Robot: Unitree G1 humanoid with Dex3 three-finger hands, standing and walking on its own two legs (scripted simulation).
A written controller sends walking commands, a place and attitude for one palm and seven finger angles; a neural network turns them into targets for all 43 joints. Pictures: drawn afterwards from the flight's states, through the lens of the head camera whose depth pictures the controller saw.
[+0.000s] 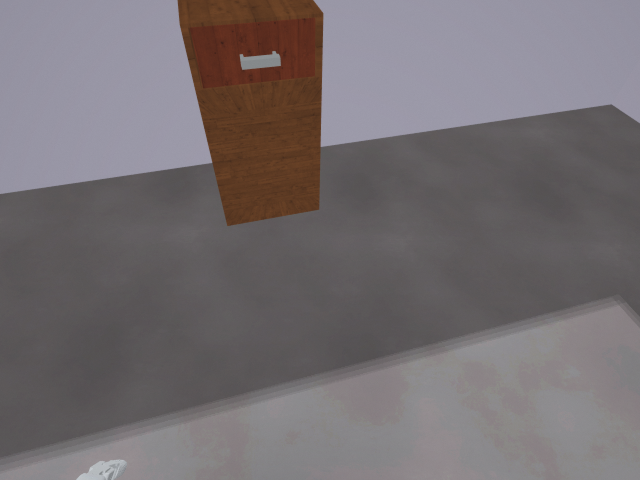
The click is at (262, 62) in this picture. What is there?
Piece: drawer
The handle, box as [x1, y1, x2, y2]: [240, 51, 280, 69]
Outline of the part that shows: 279,55 275,51 272,51 270,55 244,57 242,54 240,54 242,69 280,65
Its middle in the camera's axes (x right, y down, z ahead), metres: -0.19 -0.55 +1.18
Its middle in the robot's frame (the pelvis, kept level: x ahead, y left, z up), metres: +1.25 +0.25 -0.04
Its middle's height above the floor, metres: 0.72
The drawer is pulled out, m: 0.00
